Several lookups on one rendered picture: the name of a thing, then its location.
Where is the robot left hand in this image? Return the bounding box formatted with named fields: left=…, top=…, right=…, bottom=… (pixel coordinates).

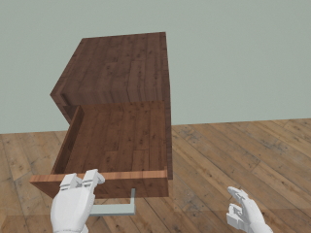
left=51, top=169, right=105, bottom=233

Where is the robot right forearm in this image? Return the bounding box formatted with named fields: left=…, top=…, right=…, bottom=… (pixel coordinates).
left=248, top=221, right=273, bottom=233

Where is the robot right hand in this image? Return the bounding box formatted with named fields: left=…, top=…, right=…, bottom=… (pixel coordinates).
left=226, top=186, right=265, bottom=233

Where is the drawer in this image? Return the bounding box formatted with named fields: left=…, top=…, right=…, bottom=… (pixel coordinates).
left=29, top=100, right=169, bottom=199

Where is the handle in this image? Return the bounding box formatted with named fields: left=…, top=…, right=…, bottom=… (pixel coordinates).
left=89, top=188, right=136, bottom=216

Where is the cabinet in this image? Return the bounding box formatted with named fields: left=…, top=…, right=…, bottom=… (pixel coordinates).
left=50, top=31, right=173, bottom=181

